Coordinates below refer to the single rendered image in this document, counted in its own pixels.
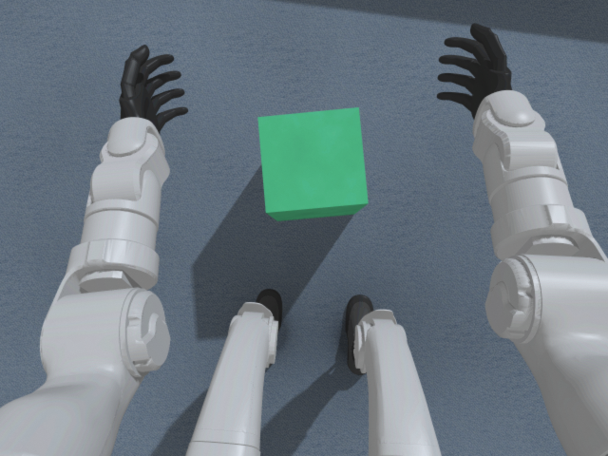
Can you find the right robot forearm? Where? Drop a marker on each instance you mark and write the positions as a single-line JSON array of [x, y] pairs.
[[525, 183]]

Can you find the robot left hand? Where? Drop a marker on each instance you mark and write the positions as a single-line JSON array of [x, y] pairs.
[[136, 101]]

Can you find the left robot foot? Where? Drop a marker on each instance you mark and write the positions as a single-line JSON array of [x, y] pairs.
[[271, 299]]

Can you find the carton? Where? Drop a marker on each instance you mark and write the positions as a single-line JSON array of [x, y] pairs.
[[313, 164]]

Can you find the left robot upper arm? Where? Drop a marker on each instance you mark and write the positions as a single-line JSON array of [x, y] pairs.
[[97, 348]]

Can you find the left robot forearm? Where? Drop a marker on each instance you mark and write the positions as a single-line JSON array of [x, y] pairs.
[[117, 248]]

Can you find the robot right hand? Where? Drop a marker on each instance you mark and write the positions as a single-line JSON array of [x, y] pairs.
[[490, 69]]

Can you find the right robot upper arm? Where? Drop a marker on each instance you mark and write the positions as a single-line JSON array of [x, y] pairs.
[[555, 311]]

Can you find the robot right shin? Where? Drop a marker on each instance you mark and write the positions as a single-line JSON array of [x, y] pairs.
[[380, 314]]

